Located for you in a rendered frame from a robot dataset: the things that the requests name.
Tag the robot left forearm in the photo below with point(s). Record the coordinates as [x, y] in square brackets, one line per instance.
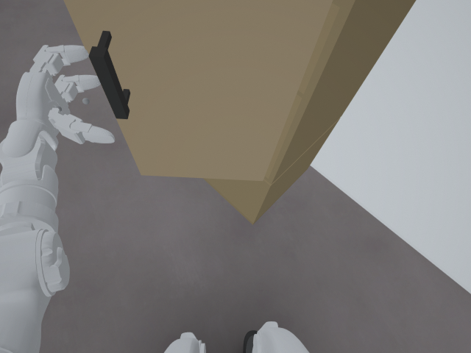
[28, 182]

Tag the left robot upper arm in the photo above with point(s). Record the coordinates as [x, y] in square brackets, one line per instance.
[33, 266]

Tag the handle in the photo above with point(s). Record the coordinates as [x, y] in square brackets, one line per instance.
[106, 73]

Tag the cupboard door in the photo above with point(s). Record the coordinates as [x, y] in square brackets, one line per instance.
[211, 81]

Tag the robot left hand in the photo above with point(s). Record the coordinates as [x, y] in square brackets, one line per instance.
[37, 95]

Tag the left robot shin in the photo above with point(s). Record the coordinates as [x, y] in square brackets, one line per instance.
[187, 335]

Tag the left robot thigh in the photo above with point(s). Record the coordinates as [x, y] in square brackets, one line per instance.
[186, 345]

